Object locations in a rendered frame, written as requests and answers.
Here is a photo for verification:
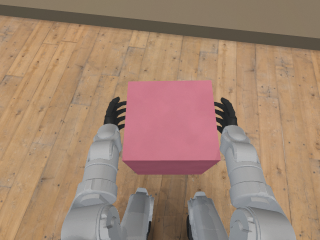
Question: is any robot left hand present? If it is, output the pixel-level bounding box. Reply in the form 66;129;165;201
103;96;127;131

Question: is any carton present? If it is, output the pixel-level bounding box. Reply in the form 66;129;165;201
122;80;221;175

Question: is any robot right hand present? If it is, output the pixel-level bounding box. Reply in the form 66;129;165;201
214;97;238;134

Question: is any robot right forearm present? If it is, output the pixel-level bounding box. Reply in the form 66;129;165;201
219;125;296;239

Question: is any robot left forearm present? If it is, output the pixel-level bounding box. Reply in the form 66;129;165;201
60;123;122;240

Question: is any robot left thigh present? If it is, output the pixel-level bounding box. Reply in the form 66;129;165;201
120;191;155;240

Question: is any robot left upper arm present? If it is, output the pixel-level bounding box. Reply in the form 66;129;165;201
61;203;122;240

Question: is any robot right upper arm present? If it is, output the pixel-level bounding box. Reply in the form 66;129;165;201
229;206;296;240

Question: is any robot thigh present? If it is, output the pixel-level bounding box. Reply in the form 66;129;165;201
120;191;155;240
187;195;229;240

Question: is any robot right thigh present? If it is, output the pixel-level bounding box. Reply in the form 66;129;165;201
187;195;229;240

